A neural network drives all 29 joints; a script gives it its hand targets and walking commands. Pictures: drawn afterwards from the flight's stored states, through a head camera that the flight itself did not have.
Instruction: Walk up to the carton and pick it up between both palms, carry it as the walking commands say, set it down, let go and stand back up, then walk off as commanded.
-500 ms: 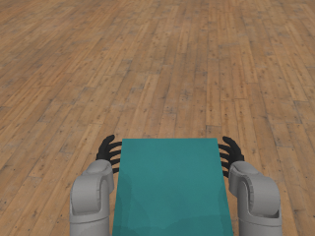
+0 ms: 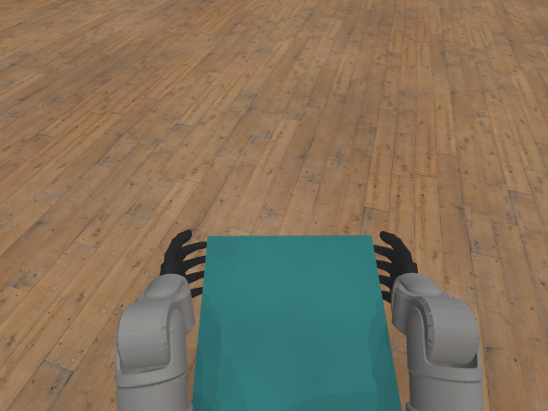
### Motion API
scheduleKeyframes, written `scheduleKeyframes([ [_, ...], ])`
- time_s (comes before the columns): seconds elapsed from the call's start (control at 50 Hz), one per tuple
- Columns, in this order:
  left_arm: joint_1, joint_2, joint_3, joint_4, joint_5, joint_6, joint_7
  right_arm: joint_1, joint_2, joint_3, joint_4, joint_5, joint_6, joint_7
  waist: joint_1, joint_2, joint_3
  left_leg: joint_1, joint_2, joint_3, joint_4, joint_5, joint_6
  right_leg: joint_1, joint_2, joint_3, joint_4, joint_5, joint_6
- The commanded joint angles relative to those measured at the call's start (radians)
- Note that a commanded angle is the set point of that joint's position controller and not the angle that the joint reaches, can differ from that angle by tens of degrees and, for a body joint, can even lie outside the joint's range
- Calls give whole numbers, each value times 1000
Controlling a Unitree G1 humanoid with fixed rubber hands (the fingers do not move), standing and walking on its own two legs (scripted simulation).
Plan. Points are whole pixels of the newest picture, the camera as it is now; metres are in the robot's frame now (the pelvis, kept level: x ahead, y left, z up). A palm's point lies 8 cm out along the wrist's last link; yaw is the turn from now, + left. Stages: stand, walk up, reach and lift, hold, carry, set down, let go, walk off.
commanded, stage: carry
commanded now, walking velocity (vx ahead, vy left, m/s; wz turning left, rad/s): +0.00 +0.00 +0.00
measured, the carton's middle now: (287, 334) +0.25 +0.01 -0.01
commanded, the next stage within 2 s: none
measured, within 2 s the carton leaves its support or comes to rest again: neither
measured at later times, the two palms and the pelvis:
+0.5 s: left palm (186, 402) +0.13 +0.12 +0.09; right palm out of the picture +0.13 -0.17 +0.08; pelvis -0.14 -0.02 -0.01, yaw +1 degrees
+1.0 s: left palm out of the picture -0.01 +0.23 +0.07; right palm out of the picture +0.08 -0.05 +0.07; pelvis -0.22 +0.00 -0.01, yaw +17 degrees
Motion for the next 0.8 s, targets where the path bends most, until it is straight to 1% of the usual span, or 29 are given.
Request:
scheduleKeyframes([
  [0.0, -463, -928, -761, -39, -461, 12, -298, -437, 899, 636, -85, 398, -11, 258, -54, 210, -316, 270, 244, -203, -113, 423, 152, 15, 1, -24, -179, -49, -5],
  [0.06, -428, -928, -730, 0, -441, 20, -302, -420, 899, 649, -78, 383, -2, 257, -58, 235, -335, 251, 235, -222, -139, 253, 144, 141, 21, -55, -450, -9, -24],
  [0.08, -420, -932, -722, 9, -434, 21, -304, -428, 902, 655, -77, 382, 0, 258, -50, 221, -339, 224, 219, -204, -126, 216, 118, 217, 22, -67, -606, 70, -33],
  [0.1, -421, -932, -715, 14, -429, 21, -306, -429, 903, 659, -73, 383, 2, 258, -50, 184, -344, 163, 188, -173, -105, 162, 68, 325, -9, -43, -753, 161, -36],
  [0.12, -422, -928, -704, 22, -422, 21, -309, -436, 905, 663, -64, 386, 3, 259, -54, 90, -342, 60, 150, -144, -61, 60, 13, 434, -90, 52, -815, 167, -38],
  [0.14, -418, -928, -702, 18, -422, 16, -314, -419, 912, 668, -55, 386, 4, 261, -52, -92, -329, -108, 85, -68, 5, -59, -54, 489, -274, 242, -824, 140, -80],
  [0.16, -395, -977, -702, 19, -411, -1, -318, -488, 923, 701, -117, 404, 1, 265, -35, -260, -246, -146, 29, 30, 99, -252, -81, 301, -420, 337, -826, 295, -166],
  [0.2, -439, -993, -682, 16, -397, -5, -323, -563, 981, 742, -128, 430, -6, 266, -44, -141, -227, -110, 10, 6, 301, -231, -68, 263, -315, 201, -764, 453, -163],
  [0.24, -454, -970, -669, -13, -401, -9, -320, -575, 995, 759, -140, 472, -3, 268, -47, -144, -250, -133, 9, -7, 347, -187, -67, 309, -266, 143, -750, 449, -145],
  [0.26, -445, -959, -661, -14, -393, -10, -314, -577, 989, 765, -144, 486, -1, 268, -47, -152, -263, -128, 4, 3, 315, -189, -74, 331, -244, 118, -738, 433, -140],
  [0.32, -396, -932, -646, 7, -366, -4, -300, -566, 960, 756, -124, 496, 12, 265, -34, -167, -285, -71, -18, 34, 157, -239, -70, 374, -242, 139, -701, 482, -150],
  [0.36, -372, -914, -646, 26, -354, 4, -296, -545, 942, 745, -94, 491, 19, 268, -42, -143, -296, 22, -23, 59, -35, -101, -60, 378, -235, 112, -661, 519, -138],
  [0.4, -340, -914, -642, 65, -340, 4, -292, -523, 921, 725, -58, 483, 22, 279, -38, -127, -320, 110, 40, -9, -78, -48, -54, 338, -233, 106, -605, 542, -106],
  [0.42, -337, -917, -641, 80, -338, 1, -290, -519, 920, 716, -40, 474, 20, 285, -34, -50, -330, 139, 94, -73, -31, 64, -43, 286, -206, 81, -571, 519, -72],
  [0.44, -370, -931, -657, 58, -353, -2, -293, -510, 930, 713, -37, 463, 13, 288, -43, 65, -302, 95, 143, -136, -21, 149, -15, 227, -146, -1, -536, 357, -48],
  [0.46, -418, -944, -678, 46, -373, -4, -297, -511, 935, 710, -40, 461, 12, 290, -50, 150, -277, 59, 170, -195, -80, 137, 11, 194, -111, -44, -496, 195, -31],
  [0.48, -459, -948, -690, 30, -390, -5, -299, -515, 938, 705, -40, 461, 11, 289, -53, 193, -246, 28, 183, -232, -125, 56, 27, 163, -94, -58, -474, 113, -17],
  [0.5, -489, -955, -698, 12, -407, -4, -302, -513, 941, 700, -42, 458, 10, 285, -54, 199, -231, -1, 183, -247, -147, -25, 34, 155, -86, -64, -455, 81, -9],
  [0.54, -519, -962, -704, 0, -428, 1, -309, -522, 938, 693, -51, 446, 7, 271, -53, 178, -233, -82, 146, -229, -136, -155, 26, 206, -88, -52, -466, 82, -8],
  [0.56, -519, -962, -703, 4, -433, 4, -312, -513, 937, 688, -54, 437, 6, 265, -53, 130, -233, -134, 107, -195, -109, -217, 6, 246, -104, -27, -528, 84, -16],
  [0.58, -514, -957, -700, 10, -434, 5, -314, -507, 938, 686, -61, 430, 5, 262, -52, 32, -228, -204, 50, -142, -32, -270, -26, 283, -166, 57, -634, 16, -37],
  [0.6, -491, -954, -694, 21, -434, 4, -314, -512, 937, 686, -70, 424, 5, 260, -40, -117, -223, -289, -37, -41, 151, -275, -57, 313, -304, 223, -782, -126, -85],
  [0.62, -461, -968, -692, 26, -427, 2, -314, -513, 925, 682, -67, 418, 4, 258, -31, -222, -259, -267, -69, 46, 438, -322, -59, 264, -468, 343, -884, -162, -161],
  [0.64, -462, -976, -699, 20, -427, 1, -311, -520, 927, 690, -64, 426, 2, 260, -39, -169, -256, -231, -15, 13, 558, -328, -46, 206, -493, 304, -888, -123, -188],
  [0.66, -479, -978, -707, -11, -432, -3, -308, -529, 937, 700, -70, 443, 0, 261, -50, -119, -254, -178, 9, 8, 567, -291, -45, 168, -443, 190, -853, -32, -170],
  [0.7, -482, -977, -710, -30, -435, -6, -305, -542, 958, 720, -92, 462, -1, 258, -56, -141, -272, -102, 5, 36, 437, -275, -39, 176, -355, -5, -761, 107, -119],
  [0.74, -431, -962, -695, -23, -418, -4, -299, -529, 941, 713, -97, 472, 4, 258, -37, -165, -289, -36, -27, 82, 287, -263, -31, 200, -361, -52, -710, 130, -110],
  [0.76, -418, -955, -694, -26, -412, -2, -294, -510, 932, 709, -88, 472, 8, 259, -42, -154, -294, 18, -38, 100, 171, -201, -25, 197, -363, -71, -671, 106, -97],
  [0.78, -403, -946, -691, -24, -401, 0, -290, -494, 916, 704, -82, 472, 11, 262, -44, -107, -284, 75, -41, 84, 47, -156, -27, 167, -348, -97, -597, 57, -63],
])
